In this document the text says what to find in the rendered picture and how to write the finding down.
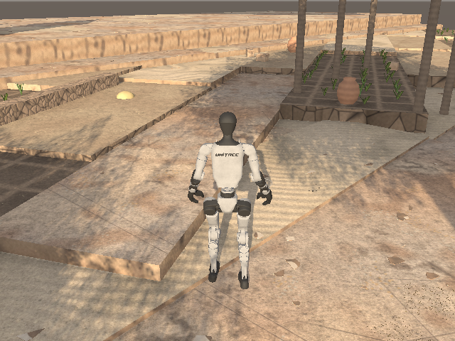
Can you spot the robot right upper arm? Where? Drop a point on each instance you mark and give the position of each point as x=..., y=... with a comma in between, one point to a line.
x=250, y=151

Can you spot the robot right hand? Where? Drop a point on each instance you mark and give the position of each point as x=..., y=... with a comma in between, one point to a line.
x=268, y=197

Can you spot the humanoid robot head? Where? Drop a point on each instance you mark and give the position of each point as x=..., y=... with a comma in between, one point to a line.
x=227, y=123

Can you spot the left robot forearm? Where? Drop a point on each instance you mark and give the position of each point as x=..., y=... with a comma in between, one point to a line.
x=193, y=184

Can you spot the right robot forearm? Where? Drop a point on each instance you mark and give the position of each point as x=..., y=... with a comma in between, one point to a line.
x=263, y=185

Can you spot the robot left hand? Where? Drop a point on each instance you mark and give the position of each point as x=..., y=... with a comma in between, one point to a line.
x=197, y=193

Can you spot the robot left upper arm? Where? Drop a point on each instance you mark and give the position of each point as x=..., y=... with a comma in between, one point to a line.
x=202, y=158

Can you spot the right robot shin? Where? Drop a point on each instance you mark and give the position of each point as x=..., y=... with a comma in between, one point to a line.
x=244, y=256

